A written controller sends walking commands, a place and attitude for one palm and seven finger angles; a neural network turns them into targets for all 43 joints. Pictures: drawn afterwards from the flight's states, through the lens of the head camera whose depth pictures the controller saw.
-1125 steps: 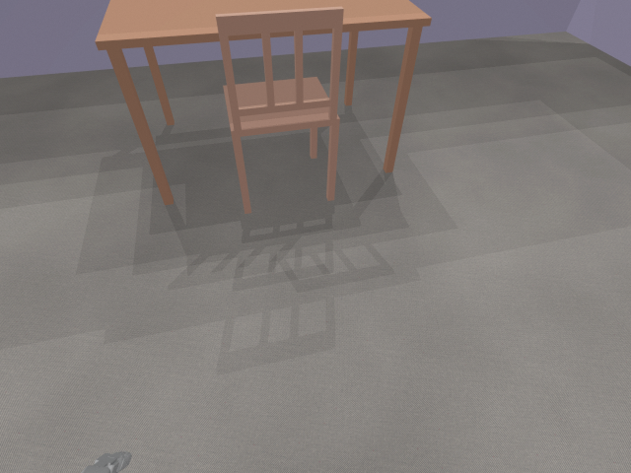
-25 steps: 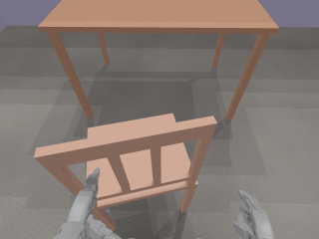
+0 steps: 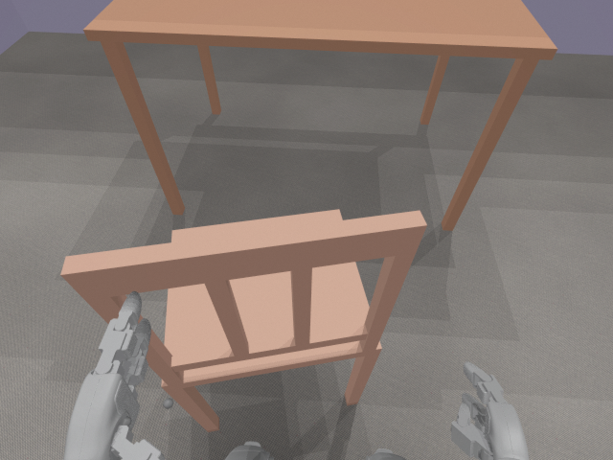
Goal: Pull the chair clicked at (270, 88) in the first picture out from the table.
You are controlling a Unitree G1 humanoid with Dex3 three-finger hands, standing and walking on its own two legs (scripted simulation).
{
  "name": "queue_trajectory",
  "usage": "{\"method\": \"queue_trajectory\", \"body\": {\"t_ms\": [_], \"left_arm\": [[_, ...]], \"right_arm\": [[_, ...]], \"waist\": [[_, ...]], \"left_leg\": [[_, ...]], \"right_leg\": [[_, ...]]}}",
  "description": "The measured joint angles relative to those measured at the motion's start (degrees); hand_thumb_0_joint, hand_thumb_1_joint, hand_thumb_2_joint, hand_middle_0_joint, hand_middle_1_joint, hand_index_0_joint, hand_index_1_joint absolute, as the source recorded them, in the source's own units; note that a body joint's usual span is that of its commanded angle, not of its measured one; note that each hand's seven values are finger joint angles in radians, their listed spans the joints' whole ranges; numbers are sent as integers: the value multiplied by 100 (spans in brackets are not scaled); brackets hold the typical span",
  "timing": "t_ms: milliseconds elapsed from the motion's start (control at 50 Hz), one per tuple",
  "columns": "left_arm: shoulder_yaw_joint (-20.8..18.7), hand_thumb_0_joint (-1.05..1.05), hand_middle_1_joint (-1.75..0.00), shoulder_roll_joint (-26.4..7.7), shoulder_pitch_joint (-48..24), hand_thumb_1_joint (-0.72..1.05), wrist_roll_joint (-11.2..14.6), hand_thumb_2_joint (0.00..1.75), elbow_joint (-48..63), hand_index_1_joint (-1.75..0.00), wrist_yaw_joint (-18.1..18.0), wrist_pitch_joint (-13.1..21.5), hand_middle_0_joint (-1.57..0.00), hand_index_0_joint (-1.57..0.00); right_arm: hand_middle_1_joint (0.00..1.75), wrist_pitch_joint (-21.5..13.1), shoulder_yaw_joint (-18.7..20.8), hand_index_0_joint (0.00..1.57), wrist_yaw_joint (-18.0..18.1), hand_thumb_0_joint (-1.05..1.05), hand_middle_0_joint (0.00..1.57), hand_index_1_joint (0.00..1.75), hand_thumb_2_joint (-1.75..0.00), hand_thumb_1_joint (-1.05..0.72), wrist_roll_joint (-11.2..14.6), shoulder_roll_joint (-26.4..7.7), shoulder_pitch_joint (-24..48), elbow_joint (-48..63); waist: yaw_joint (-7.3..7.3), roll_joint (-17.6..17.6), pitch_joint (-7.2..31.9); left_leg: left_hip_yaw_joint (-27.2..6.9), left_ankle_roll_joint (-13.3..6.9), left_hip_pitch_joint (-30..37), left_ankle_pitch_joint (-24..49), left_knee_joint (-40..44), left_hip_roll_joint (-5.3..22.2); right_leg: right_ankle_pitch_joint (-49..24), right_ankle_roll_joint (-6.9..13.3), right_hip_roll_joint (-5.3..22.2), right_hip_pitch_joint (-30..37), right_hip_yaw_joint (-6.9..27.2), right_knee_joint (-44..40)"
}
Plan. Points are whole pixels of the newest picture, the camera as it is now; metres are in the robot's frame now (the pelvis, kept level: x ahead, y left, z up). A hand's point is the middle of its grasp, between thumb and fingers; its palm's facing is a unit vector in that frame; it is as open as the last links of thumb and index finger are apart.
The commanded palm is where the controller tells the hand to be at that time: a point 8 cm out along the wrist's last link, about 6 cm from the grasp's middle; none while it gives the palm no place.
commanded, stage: draw the hand back to the body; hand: left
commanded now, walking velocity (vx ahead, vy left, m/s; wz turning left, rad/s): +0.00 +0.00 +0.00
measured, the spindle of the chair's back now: (230, 318) +0.33 +0.14 -0.05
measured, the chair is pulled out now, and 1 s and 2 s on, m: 0.60 0.60 0.60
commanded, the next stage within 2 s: step back with the hand held close in 1.34 s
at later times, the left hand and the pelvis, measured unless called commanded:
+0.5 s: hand (69, 367) +0.19 +0.23 +0.13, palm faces +0.28 -0.87 -0.40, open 15.6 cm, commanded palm +0.15 +0.27 +0.16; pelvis +0.02 +0.01 +0.04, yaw -1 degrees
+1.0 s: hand out of the picture +0.24 +0.27 +0.24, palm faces +0.47 -0.77 -0.44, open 8.9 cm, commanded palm +0.19 +0.31 +0.25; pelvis +0.04 +0.01 +0.07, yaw -2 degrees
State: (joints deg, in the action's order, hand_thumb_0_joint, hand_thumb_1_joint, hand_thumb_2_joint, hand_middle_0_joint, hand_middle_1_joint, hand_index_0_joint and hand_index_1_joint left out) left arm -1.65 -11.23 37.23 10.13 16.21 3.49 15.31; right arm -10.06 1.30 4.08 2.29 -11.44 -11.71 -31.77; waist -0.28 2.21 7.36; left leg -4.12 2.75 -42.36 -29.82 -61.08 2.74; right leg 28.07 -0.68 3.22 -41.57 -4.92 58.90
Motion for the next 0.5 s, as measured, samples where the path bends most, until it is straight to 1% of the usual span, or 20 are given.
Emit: {"method": "queue_trajectory", "body": {"t_ms": [20,40,100,180,280,300,320,340,360,420,460,500], "left_arm": [[-32,-1,0,-8,-14,-55,25,20,-86,0,115,188,0,-1],[-51,-1,0,-28,-36,-55,60,20,-125,0,224,301,0,-1],[-118,-2,0,-168,-92,-55,178,20,17,0,468,383,0,-1],[-408,-2,0,-326,-115,-55,366,20,382,0,531,212,0,-1],[-670,-2,-2,-313,-42,-52,578,22,320,-1,677,-294,-3,-2],[-641,-2,-2,-394,-41,-50,351,22,382,-2,512,-450,-3,-3],[-596,-2,-3,-517,-28,-49,87,23,480,-3,259,-651,-4,-5],[-573,-2,-3,-620,12,-46,-103,24,591,-4,-10,-852,-4,-6],[-578,-2,-3,-684,62,-44,-240,25,686,-4,-254,-1017,-4,-6],[-672,-1,-5,-746,156,-36,-486,29,840,-6,-793,-1354,-4,-7],[-739,-1,-6,-747,132,-30,-581,32,862,-6,-1020,-1477,-5,-7],[-771,-1,-7,-717,61,-23,-643,36,858,-7,-1168,-1545,-5,-7]], "right_arm": [[30,-7,5,20,-35,1,20,30,-90,-90,6,8,46,-26],[30,-6,5,20,-58,1,20,30,-90,-90,15,12,82,-40],[30,20,-9,20,-51,1,20,30,-90,-90,58,35,124,-59],[30,68,-53,20,29,1,20,30,-90,-91,129,72,78,-91],[30,75,-117,20,146,1,20,30,-90,-90,199,65,-2,-83],[30,95,-110,20,191,1,20,30,-90,-90,173,57,-47,-49],[30,133,-109,20,238,1,20,30,-90,-90,137,47,-79,-25],[30,171,-119,20,273,1,20,30,-90,-90,108,34,-97,-5],[30,206,-131,20,299,1,20,30,-90,-90,87,18,-104,16],[30,294,-152,20,358,1,20,30,-90,-90,50,-37,-101,68],[30,329,-166,20,381,1,20,30,-90,-90,31,-79,-92,69],[30,340,-181,20,384,1,20,30,-90,-91,12,-119,-80,53]], "waist": [[1,14,-17],[8,27,-46],[46,58,-139],[54,136,-125],[17,193,-49],[72,173,-54],[123,156,-75],[144,146,-96],[148,147,-126],[165,176,-236],[191,187,-313],[223,190,-386]], "left_leg": [[-3,3,-63,-21,-71,5],[-6,4,-106,-41,-132,8],[1,11,-83,-57,-183,12],[15,-3,175,2,16,12],[63,-28,621,131,434,11],[90,-28,739,154,525,18],[117,-23,882,181,632,29],[134,-18,1027,215,750,33],[145,-18,1173,251,868,36],[171,-40,1579,354,1195,44],[184,-56,1817,424,1399,35],[199,-71,2035,493,1594,16]], "right_leg": [[18,2,-4,-63,2,67],[34,4,-8,-107,4,125],[48,-3,-11,-91,17,179],[-12,-9,-15,168,17,-23],[-143,-30,-19,602,35,-433],[-169,-29,-27,703,56,-514],[-201,-27,-38,831,75,-612],[-236,-28,-44,967,85,-723],[-275,-31,-49,1112,88,-841],[-395,-39,-63,1526,90,-1194],[-471,-52,-58,1770,89,-1408],[-538,-69,-43,1988,91,-1601]]}}
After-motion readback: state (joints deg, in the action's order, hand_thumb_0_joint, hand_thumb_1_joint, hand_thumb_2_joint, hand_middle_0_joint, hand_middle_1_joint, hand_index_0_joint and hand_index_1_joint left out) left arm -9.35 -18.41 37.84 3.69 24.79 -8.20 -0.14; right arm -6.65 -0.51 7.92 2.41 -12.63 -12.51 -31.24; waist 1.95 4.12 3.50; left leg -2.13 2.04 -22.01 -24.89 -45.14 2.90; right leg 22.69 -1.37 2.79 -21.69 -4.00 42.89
